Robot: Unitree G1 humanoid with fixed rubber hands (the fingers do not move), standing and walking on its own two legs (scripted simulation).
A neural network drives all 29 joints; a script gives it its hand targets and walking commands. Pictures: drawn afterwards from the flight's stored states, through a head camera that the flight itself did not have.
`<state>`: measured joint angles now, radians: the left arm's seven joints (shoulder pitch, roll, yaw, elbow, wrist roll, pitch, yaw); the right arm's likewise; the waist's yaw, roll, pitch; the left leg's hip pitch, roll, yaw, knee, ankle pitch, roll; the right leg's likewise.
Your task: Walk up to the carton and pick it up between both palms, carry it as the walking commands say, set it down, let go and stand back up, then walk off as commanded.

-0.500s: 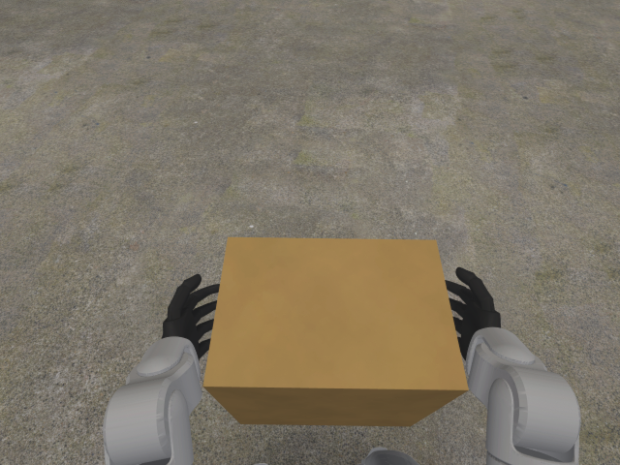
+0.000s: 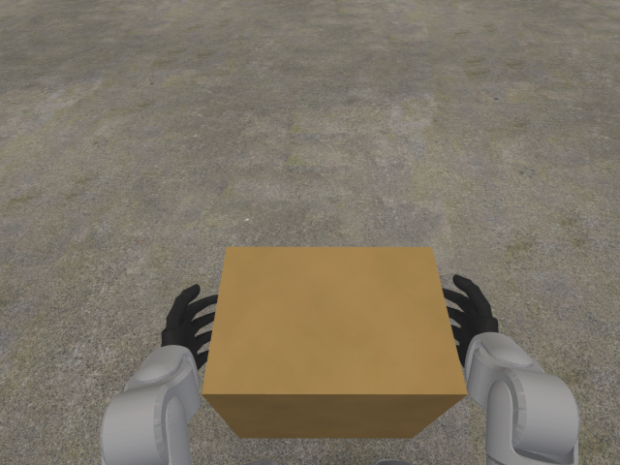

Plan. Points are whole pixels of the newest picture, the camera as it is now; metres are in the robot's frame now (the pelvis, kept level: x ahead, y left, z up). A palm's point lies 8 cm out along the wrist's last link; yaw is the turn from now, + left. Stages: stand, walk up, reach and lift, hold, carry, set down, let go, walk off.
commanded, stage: carry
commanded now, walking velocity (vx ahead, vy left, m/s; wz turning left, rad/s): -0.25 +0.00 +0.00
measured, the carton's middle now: (327, 351) +0.25 -0.01 +0.03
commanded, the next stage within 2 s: none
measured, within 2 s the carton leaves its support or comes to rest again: neither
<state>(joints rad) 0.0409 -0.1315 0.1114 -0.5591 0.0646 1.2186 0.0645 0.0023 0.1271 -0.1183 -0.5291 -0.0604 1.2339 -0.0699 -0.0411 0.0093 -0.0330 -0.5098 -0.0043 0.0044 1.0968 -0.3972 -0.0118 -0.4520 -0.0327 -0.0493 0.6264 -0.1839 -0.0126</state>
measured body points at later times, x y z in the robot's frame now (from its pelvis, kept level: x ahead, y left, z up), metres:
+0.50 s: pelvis -0.21 -0.03 +0.00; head -0.22 -0.04 +0.45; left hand +0.03 +0.12 +0.07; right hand +0.00 -0.21 +0.06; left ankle -0.09 +0.11 -0.69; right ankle -0.25 -0.15 -0.72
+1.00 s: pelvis -0.41 -0.02 +0.00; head -0.41 -0.01 +0.45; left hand -0.16 +0.13 +0.07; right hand -0.18 -0.20 +0.08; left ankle -0.30 +0.10 -0.72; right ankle -0.43 -0.16 -0.69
